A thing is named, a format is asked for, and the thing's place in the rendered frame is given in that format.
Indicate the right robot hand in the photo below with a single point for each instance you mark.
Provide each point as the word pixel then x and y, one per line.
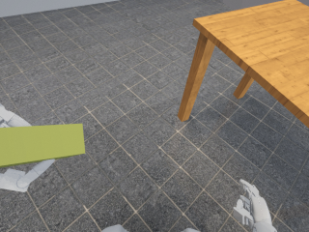
pixel 256 208

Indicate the left robot hand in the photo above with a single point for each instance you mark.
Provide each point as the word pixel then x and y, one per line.
pixel 15 179

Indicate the robot right forearm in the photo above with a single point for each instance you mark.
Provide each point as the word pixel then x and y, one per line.
pixel 263 227

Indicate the table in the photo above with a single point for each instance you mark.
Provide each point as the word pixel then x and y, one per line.
pixel 269 42

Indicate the sponge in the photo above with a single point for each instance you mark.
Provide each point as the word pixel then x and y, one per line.
pixel 29 144

